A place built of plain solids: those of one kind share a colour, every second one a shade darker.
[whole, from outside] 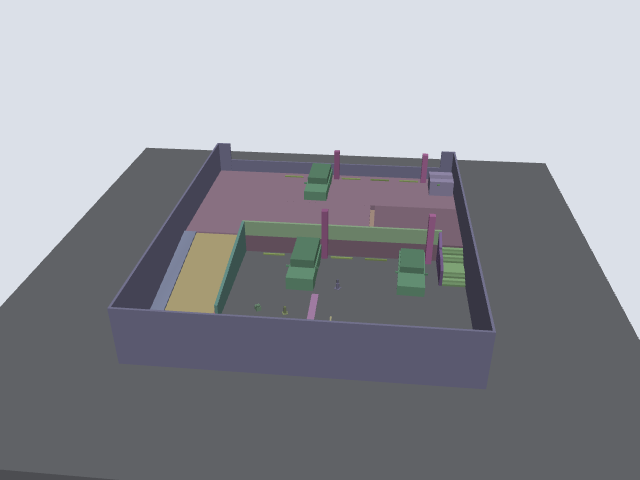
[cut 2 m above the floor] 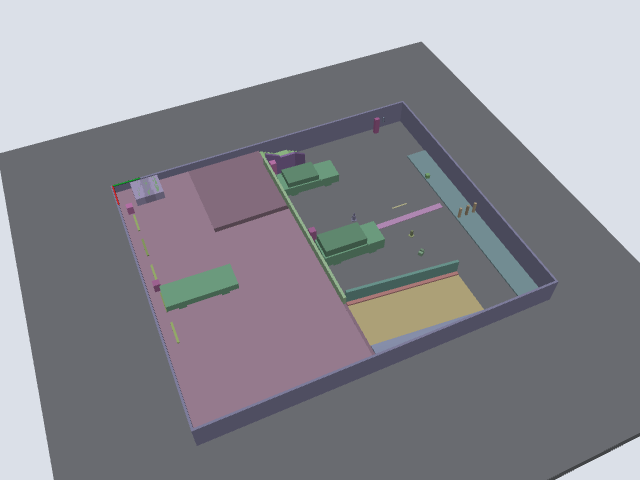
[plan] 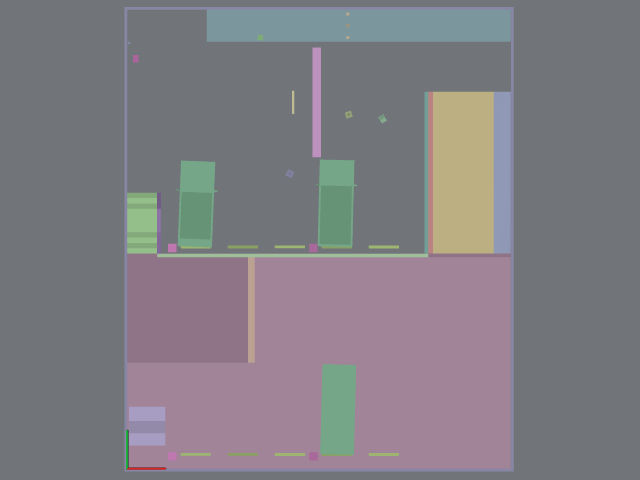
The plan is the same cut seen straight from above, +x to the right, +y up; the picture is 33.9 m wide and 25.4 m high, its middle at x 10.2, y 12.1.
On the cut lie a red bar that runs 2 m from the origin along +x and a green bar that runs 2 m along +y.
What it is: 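An open-sided split-level car park deck of the 2000s; 20.3 x 24.3 m, two half-decks side by side, the upper one 1.33 m above the lower, 2.52 m to the soffit over the upper one; a stair core of 9 risers of 0.148 m and treads of 0.28 m with a mid landing; a car ramp of 1 in 6.4; drive aisles of 6.41 and 6.18 m, bays of 2.49 x 4.8 m, a walkway of 1.69 m with a kerb of about 0.12 m, a stair door of 0.92 x 2.1 m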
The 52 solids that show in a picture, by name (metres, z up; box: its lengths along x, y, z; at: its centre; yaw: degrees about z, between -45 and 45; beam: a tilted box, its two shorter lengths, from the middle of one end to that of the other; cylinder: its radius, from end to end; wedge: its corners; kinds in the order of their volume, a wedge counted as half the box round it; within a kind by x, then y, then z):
{
 "upper_deck_1": {"box": [6.39, 5.6, 1.38], "at": [3.2, 8.39, 0.64]},
 "upper_deck_2": {"box": [20.3, 5.6, 1.38], "at": [10.15, 2.8, 0.64]},
 "upper_deck_3": {"box": [20.3, 0.2, 1.38], "at": [10.15, 11.28, 0.64]},
 "upper_deck_4": {"box": [13.55, 5.6, 1.38], "at": [13.52, 8.39, 0.64]},
 "wall_1": {"box": [0.15, 24.58, 3.93], "at": [-0.07, 12.14, 1.92]},
 "wall_2": {"box": [1.15, 0.15, 3.93], "at": [0.42, -0.07, 1.92]},
 "wall_3": {"box": [18.3, 0.15, 2.44], "at": [10.15, -0.07, 1.17]},
 "wall_4": {"box": [20.6, 0.15, 3.93], "at": [10.15, 24.36, 1.92]},
 "wall_5": {"box": [1.15, 0.15, 3.93], "at": [19.88, -0.07, 1.92]},
 "wall_6": {"box": [0.15, 24.58, 3.93], "at": [20.38, 12.14, 1.92]},
 "car_1": {"box": [1.62, 2.47, 0.46], "at": [3.64, 13.39, 1.13], "yaw": -2.2},
 "car_2": {"box": [1.82, 4.53, 0.72], "at": [3.66, 14.01, 0.54], "yaw": -2.2},
 "car_3": {"box": [1.64, 3.1, 0.6], "at": [11.03, 13.41, 1.41], "yaw": -1.4},
 "car_4": {"box": [1.84, 4.6, 0.93], "at": [11.05, 14.04, 0.64], "yaw": -1.4},
 "car_5": {"box": [1.59, 3.04, 0.53], "at": [11.15, 2.48, 2.54], "yaw": -1.5},
 "car_6": {"box": [1.79, 4.76, 0.76], "at": [11.16, 3.13, 1.89], "yaw": -1.5},
 "car_ramp_1": {"wedge": [[15.93, 11.38, -0.05], [15.93, 11.38, 1.33], [15.93, 19.94, -0.05], [15.93, 19.94, 0.0], [20.3, 11.38, -0.05], [20.3, 11.38, 1.33], [20.3, 19.94, -0.05], [20.3, 19.94, 0.0]]},
 "stair_step_1": {"box": [1.58, 0.33, 1.24], "at": [0.79, 11.5, 0.57]},
 "stair_step_2": {"box": [1.58, 0.62, 1.09], "at": [0.79, 11.64, 0.49]},
 "stair_step_3": {"box": [1.58, 0.9, 0.94], "at": [0.79, 11.78, 0.42]},
 "stair_step_4": {"box": [1.58, 1.18, 0.79], "at": [0.79, 11.92, 0.35]},
 "stair_step_5": {"box": [1.58, 2.42, 0.64], "at": [0.79, 12.54, 0.27]},
 "stair_step_6": {"box": [1.58, 2.71, 0.49], "at": [0.79, 12.68, 0.2]},
 "stair_step_7": {"box": [1.58, 2.99, 0.35], "at": [0.79, 12.82, 0.12]},
 "stair_step_8": {"box": [1.58, 3.27, 0.2], "at": [0.79, 12.97, 0.05]},
 "ramp_footway_1": {"wedge": [[19.4, 11.38, -0.05], [19.4, 11.38, 1.45], [19.4, 19.94, -0.05], [19.4, 19.94, 0.12], [20.3, 11.38, -0.05], [20.3, 11.38, 1.45], [20.3, 19.94, -0.05], [20.3, 19.94, 0.12]]},
 "bike_hold_1": {"box": [1.92, 0.76, 1.29], "at": [1.05, 1.6, 1.93]},
 "bike_hold_2": {"box": [1.92, 0.76, 1.29], "at": [1.05, 2.25, 1.93]},
 "bike_hold_3": {"box": [1.92, 0.76, 1.29], "at": [1.05, 2.9, 1.93]},
 "walkway_1": {"box": [16.1, 1.69, 0.16], "at": [12.25, 23.43, 0.03]},
 "split_parapet_1": {"box": [14.35, 0.2, 1.18], "at": [8.76, 11.28, 1.87]},
 "column_1": {"box": [0.45, 0.45, 2.57], "at": [2.38, 0.65, 2.57]},
 "column_2": {"box": [0.45, 0.45, 3.9], "at": [2.38, 11.68, 1.9]},
 "column_3": {"box": [0.45, 0.45, 2.57], "at": [9.85, 0.65, 2.57]},
 "column_4": {"box": [0.45, 0.45, 3.9], "at": [9.85, 11.68, 1.9]},
 "ramp_guard_1": {"wedge": [[15.73, 11.38, -0.05], [15.73, 11.38, 2.5], [15.73, 19.94, -0.05], [15.73, 19.94, 1.17], [15.93, 11.38, -0.05], [15.93, 11.38, 2.5], [15.93, 19.94, -0.05], [15.93, 19.94, 1.17]]},
 "drain_bed_1": {"box": [0.37, 5.6, 0.98], "at": [6.57, 8.39, 0.44]},
 "ramp_kerb_1": {"wedge": [[15.93, 11.38, -0.05], [15.93, 11.38, 1.45], [15.93, 19.94, -0.05], [15.93, 19.94, 0.12], [16.18, 11.38, -0.05], [16.18, 11.38, 1.45], [16.18, 19.94, -0.05], [16.18, 19.94, 0.12]]},
 "stair_guard_1": {"wedge": [[1.58, 11.38, -0.05], [1.58, 11.38, 2.38], [1.58, 12.51, -0.05], [1.58, 12.51, 1.79], [1.78, 11.38, -0.05], [1.78, 11.38, 2.38], [1.78, 12.51, -0.05], [1.78, 12.51, 1.79]]},
 "stair_guard_2": {"wedge": [[1.58, 13.75, -0.05], [1.58, 13.75, 1.64], [1.58, 14.6, -0.05], [1.58, 14.6, 1.2], [1.78, 13.75, -0.05], [1.78, 13.75, 1.64], [1.78, 14.6, -0.05], [1.78, 14.6, 1.2]]},
 "stair_guard_3": {"box": [0.2, 1.24, 1.69], "at": [1.68, 13.13, 0.8]},
 "wheelstop_1": {"box": [1.6, 0.15, 0.15], "at": [3.62, 0.75, 1.36]},
 "wheelstop_2": {"box": [1.6, 0.15, 0.15], "at": [6.12, 0.75, 1.36]},
 "wheelstop_3": {"box": [1.6, 0.15, 0.15], "at": [6.12, 11.73, 0.03]},
 "wheelstop_4": {"box": [1.6, 0.15, 0.15], "at": [8.61, 0.75, 1.36]},
 "wheelstop_5": {"box": [1.6, 0.15, 0.15], "at": [8.61, 11.73, 0.03]},
 "wheelstop_6": {"box": [1.6, 0.15, 0.15], "at": [11.1, 0.75, 1.36]},
 "wheelstop_7": {"box": [1.6, 0.15, 0.15], "at": [13.59, 0.75, 1.36]},
 "wheelstop_8": {"box": [1.6, 0.15, 0.15], "at": [13.59, 11.73, 0.03]},
 "hump_1": {"box": [0.46, 5.81, 0.1], "at": [10.03, 19.39, 0.0]},
 "pay_station_1": {"box": [0.3, 0.4, 1.5], "at": [0.45, 21.69, 0.7]},
 "cable_cover_1": {"box": [0.11, 1.24, 0.08], "at": [8.78, 19.39, -0.02]}
}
